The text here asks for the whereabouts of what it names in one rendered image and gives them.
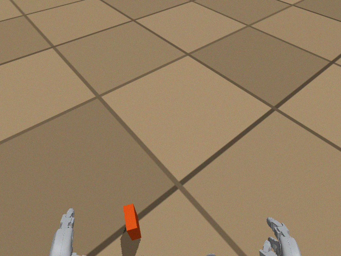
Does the right robot hand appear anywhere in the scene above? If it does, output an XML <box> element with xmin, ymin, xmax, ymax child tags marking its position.
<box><xmin>259</xmin><ymin>217</ymin><xmax>302</xmax><ymax>256</ymax></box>

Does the carton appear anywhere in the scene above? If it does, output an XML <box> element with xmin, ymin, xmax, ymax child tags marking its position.
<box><xmin>123</xmin><ymin>204</ymin><xmax>141</xmax><ymax>240</ymax></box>

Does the left robot hand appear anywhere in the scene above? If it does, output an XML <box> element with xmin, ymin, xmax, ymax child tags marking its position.
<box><xmin>49</xmin><ymin>208</ymin><xmax>86</xmax><ymax>256</ymax></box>

